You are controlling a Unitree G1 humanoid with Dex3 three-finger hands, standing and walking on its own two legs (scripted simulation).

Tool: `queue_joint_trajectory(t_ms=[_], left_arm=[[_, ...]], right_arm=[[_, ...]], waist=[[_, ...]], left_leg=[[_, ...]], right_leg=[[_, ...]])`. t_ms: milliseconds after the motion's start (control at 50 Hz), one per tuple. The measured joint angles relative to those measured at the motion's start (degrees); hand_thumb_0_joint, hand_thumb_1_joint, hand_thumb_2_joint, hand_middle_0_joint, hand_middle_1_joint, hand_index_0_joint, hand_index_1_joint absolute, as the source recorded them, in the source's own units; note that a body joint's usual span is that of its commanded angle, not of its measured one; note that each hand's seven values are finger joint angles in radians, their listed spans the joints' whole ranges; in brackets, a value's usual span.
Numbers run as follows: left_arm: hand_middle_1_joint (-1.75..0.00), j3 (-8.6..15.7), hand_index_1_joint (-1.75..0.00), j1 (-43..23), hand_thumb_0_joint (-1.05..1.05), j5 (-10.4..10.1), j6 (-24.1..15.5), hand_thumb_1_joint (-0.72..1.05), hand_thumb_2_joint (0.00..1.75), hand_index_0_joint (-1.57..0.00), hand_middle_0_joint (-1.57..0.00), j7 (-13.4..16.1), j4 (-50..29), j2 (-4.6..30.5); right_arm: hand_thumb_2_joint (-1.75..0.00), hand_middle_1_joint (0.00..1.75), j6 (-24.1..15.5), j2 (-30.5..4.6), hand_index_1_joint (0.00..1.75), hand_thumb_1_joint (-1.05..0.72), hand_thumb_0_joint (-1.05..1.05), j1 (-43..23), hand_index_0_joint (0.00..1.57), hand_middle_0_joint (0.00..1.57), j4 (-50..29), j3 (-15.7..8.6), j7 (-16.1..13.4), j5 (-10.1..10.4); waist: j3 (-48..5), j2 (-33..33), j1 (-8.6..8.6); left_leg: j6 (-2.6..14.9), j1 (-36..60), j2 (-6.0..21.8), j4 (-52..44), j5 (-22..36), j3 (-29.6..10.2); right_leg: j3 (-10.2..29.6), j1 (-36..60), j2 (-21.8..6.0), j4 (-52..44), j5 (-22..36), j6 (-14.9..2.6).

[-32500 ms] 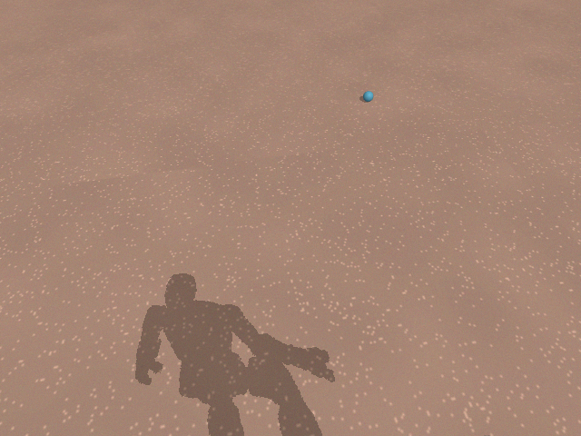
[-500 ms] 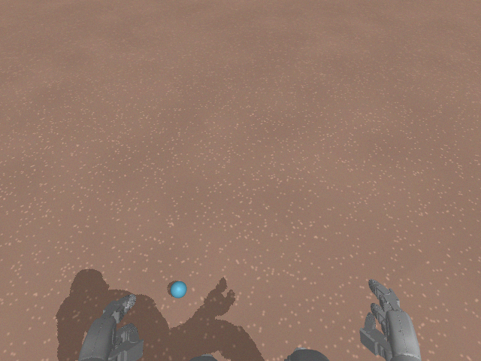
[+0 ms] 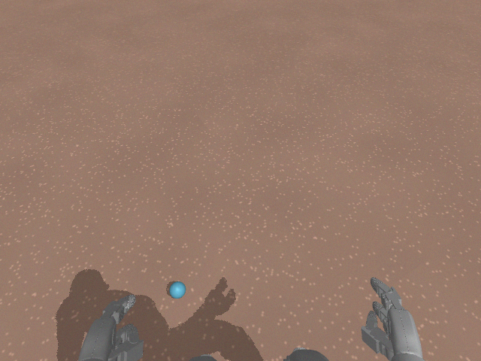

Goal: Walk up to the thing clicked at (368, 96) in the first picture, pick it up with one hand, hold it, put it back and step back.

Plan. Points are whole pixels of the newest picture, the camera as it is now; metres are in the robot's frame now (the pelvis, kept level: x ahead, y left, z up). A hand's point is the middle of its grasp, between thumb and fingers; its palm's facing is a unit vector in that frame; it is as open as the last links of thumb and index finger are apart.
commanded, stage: stand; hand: left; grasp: from above
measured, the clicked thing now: (177, 289) +0.47 +0.26 -0.68
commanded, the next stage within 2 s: none
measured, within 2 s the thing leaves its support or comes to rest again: neither
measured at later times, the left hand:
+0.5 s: hand out of the picture +0.05 +0.23 -0.11, palm faces +0.03 -0.95 -0.32, open 7.4 cm
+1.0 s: hand out of the picture +0.03 +0.24 -0.09, palm faces +0.02 -0.94 -0.35, open 7.4 cm
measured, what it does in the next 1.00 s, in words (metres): rises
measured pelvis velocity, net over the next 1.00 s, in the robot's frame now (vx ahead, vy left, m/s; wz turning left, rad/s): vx -0.01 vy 0.00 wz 0.00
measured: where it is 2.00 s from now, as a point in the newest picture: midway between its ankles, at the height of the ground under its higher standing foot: outside the picture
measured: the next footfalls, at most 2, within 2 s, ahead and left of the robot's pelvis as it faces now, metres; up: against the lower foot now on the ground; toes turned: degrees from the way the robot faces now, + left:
none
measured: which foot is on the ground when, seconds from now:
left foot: down 0.00-1.00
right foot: down 0.00-1.00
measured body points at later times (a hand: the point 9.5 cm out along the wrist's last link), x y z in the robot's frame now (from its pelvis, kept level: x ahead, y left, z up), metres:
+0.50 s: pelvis -0.01 +0.00 +0.05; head -0.01 +0.00 +0.50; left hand +0.05 +0.28 -0.09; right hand +0.06 -0.28 -0.08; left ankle -0.01 +0.12 -0.68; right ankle +0.01 -0.14 -0.68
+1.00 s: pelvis -0.01 +0.00 +0.06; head -0.02 -0.02 +0.51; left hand +0.03 +0.29 -0.07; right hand +0.05 -0.29 -0.08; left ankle -0.01 +0.12 -0.68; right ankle +0.01 -0.14 -0.68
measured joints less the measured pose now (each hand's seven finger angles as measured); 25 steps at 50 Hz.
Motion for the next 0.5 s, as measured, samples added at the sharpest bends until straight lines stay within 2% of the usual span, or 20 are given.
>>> queue_joint_trajectory(t_ms=[40, 80, 120, 160, 240, 340, 500], left_arm=[[-0.30, -0.01, -0.29, 0.04, 0.01, -0.05, -0.01, 0.90, 0.89, -0.20, -0.20, 0.00, 0.09, 0.02], [-0.30, -1.15, -0.29, -4.57, 0.01, 2.52, -7.06, 0.90, 0.89, -0.20, -0.20, 0.44, 8.48, 0.79], [-0.30, -1.49, -0.30, -10.06, 0.01, 4.44, -13.25, 0.90, 0.89, -0.20, -0.21, 0.62, 19.60, 1.51], [-0.30, -1.23, -0.30, -13.57, 0.01, 5.38, -16.94, 0.90, 0.90, -0.20, -0.21, 0.48, 28.26, 2.27], [-0.30, 0.06, -0.30, -16.17, 0.01, 5.65, -20.56, 0.90, 0.90, -0.20, -0.21, 0.46, 40.22, 3.36], [-0.30, 1.09, -0.30, -16.20, 0.01, 5.65, -23.04, 0.90, 0.90, -0.20, -0.21, 0.62, 51.64, 3.63], [-0.30, 0.93, -0.30, -15.72, 0.01, 4.95, -24.76, 0.90, 0.90, -0.20, -0.20, 0.60, 63.42, 2.77]], right_arm=[[-0.90, 0.30, 0.06, 0.01, 0.30, -0.90, 0.02, -0.01, 0.20, 0.20, -0.03, 0.00, 0.04, 0.02], [-0.90, 0.30, 1.72, -0.35, 0.30, -0.90, 0.02, -2.15, 0.20, 0.20, 3.23, -0.79, 1.78, -3.47], [-0.90, 0.30, 5.61, -1.74, 0.30, -0.90, 0.01, -4.51, 0.20, 0.20, 7.53, -0.52, 4.71, -5.62], [-0.90, 0.30, 8.26, -2.67, 0.30, -0.90, 0.01, -5.95, 0.20, 0.20, 10.97, -0.88, 7.04, -5.38], [-0.90, 0.30, 10.61, -3.42, 0.30, -0.90, 0.02, -6.22, 0.20, 0.20, 15.36, -2.80, 9.17, -4.11], [-0.90, 0.30, 12.03, -4.13, 0.30, -0.90, 0.01, -5.33, 0.20, 0.20, 19.70, -4.16, 9.56, -3.90], [-0.90, 0.30, 13.25, -4.01, 0.30, -0.91, 0.01, -4.51, 0.20, 0.20, 25.71, -4.01, 9.17, -3.21]], waist=[[-0.07, 0.04, -0.05], [3.82, -0.94, 1.20], [6.57, -1.90, 2.63], [8.43, -2.65, 3.32], [10.02, -3.43, 3.60], [10.69, -2.90, 3.22], [11.90, -2.33, 3.18]], left_leg=[[0.02, -0.02, -0.01, 0.04, 0.00, 0.02], [0.28, 3.64, -0.38, -1.34, 0.61, 0.88], [0.49, 7.01, -0.82, -3.76, 1.83, 1.74], [0.60, 9.87, -1.38, -6.32, 3.12, 2.31], [0.68, 14.27, -2.00, -10.99, 5.31, 2.70], [0.73, 18.97, -1.86, -16.15, 7.51, 2.45], [0.85, 25.91, -1.98, -25.10, 11.75, 2.51]], right_leg=[[0.02, -0.02, -0.01, 0.02, 0.02, 0.02], [0.84, 2.98, -0.37, -0.38, 0.25, -0.07], [1.63, 5.66, -0.79, -1.68, 0.99, -0.25], [2.16, 7.98, -1.34, -3.17, 1.76, -0.15], [2.49, 11.90, -1.94, -6.76, 3.33, 0.14], [2.09, 16.99, -1.76, -12.48, 5.76, 0.38], [1.94, 24.14, -1.80, -21.75, 10.12, 0.65]])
